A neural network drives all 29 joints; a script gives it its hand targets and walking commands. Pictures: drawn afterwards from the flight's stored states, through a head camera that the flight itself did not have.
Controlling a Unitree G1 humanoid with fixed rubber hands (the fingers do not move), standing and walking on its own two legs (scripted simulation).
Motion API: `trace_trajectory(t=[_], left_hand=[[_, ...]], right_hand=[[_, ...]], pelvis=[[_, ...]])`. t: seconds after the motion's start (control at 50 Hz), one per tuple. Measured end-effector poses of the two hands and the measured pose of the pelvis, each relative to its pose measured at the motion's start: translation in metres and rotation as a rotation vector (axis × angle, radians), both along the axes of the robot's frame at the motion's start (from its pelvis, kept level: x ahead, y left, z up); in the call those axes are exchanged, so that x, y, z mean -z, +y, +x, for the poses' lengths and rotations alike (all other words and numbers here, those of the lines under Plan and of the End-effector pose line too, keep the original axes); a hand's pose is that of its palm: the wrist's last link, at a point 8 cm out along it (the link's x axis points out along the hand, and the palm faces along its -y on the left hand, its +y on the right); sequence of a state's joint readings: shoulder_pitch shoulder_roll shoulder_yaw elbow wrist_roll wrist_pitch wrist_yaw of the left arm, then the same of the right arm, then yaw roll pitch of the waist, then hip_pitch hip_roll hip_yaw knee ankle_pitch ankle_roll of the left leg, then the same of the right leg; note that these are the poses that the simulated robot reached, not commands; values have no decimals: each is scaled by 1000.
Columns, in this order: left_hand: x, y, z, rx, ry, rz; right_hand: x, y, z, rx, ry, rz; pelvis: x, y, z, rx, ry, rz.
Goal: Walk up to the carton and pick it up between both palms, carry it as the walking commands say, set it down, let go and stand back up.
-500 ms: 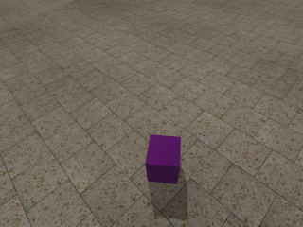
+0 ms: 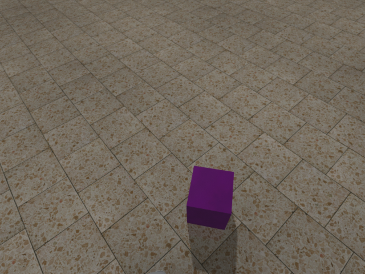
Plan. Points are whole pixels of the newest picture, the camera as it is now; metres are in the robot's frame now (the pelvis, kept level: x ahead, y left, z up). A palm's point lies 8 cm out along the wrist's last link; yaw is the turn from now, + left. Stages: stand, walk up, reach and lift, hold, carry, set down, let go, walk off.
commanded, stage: walk up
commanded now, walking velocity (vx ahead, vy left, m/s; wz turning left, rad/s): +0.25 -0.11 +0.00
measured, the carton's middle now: (209, 198) +0.55 -0.05 -0.63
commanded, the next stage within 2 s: none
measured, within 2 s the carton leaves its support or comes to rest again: neither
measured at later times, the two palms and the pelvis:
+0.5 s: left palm out of the picture +0.11 +0.21 -0.11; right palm out of the picture +0.06 -0.30 -0.14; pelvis +0.03 -0.05 +0.01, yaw -2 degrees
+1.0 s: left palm out of the picture +0.08 +0.18 -0.12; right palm out of the picture +0.04 -0.27 -0.13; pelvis +0.01 -0.04 +0.01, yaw -1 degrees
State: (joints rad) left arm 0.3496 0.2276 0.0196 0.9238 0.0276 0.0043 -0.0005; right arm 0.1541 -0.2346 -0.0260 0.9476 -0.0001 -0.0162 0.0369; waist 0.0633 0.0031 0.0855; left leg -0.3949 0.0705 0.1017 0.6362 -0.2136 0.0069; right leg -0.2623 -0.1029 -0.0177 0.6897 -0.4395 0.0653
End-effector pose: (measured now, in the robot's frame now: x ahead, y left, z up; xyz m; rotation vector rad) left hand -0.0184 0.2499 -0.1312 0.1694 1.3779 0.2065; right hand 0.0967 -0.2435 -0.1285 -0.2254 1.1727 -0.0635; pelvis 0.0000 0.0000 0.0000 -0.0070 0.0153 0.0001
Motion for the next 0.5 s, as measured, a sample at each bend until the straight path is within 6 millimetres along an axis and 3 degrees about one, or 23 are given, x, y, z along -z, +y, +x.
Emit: trace_trajectory(t=[0.08,0.16,0.3,0.38,0.5], left_hand=[[3,3,33,21,-33,-39],[1,2,70,65,-70,-58],[-7,-10,127,110,-161,-32],[-12,-25,135,140,-158,10],[-26,-44,125,123,-157,49]], right_hand=[[-18,12,5,36,-25,-8],[-29,9,0,91,-29,-32],[-17,-3,-12,134,-4,-13],[0,-19,-24,172,31,24],[7,-52,-34,185,84,14]], pelvis=[[-9,7,17,4,-45,-20],[-15,9,30,12,-69,-39],[-12,-4,36,15,-68,-9],[-7,-23,34,39,-58,28],[-9,-49,29,37,-60,42]])
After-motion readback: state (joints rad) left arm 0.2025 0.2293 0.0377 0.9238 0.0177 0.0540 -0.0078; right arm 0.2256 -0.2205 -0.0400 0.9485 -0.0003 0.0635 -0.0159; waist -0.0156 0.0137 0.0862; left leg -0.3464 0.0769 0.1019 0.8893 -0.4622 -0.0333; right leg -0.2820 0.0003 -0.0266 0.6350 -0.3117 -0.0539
